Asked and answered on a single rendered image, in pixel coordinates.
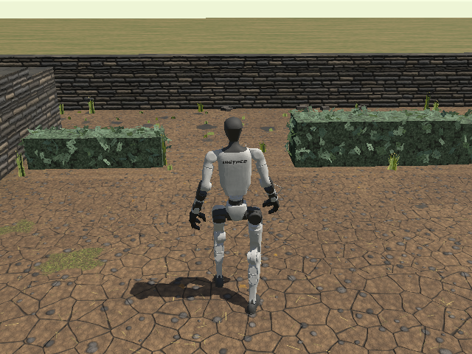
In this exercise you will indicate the right robot upper arm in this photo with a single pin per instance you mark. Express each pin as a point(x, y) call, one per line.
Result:
point(257, 155)

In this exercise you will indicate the left robot upper arm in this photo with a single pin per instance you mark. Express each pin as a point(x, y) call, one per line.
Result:
point(210, 157)

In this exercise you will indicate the humanoid robot torso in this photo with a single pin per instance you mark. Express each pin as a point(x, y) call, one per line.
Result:
point(235, 179)

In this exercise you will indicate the robot right foot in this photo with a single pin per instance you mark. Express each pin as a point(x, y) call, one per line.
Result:
point(251, 308)

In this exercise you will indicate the robot left hand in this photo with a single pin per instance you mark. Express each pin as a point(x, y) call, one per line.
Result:
point(193, 219)

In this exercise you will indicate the robot right hand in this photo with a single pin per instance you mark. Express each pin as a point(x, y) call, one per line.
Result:
point(269, 203)

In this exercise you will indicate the left robot forearm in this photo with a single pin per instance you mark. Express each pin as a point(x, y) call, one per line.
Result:
point(199, 200)

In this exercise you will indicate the right robot forearm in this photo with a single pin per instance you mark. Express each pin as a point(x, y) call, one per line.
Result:
point(271, 192)

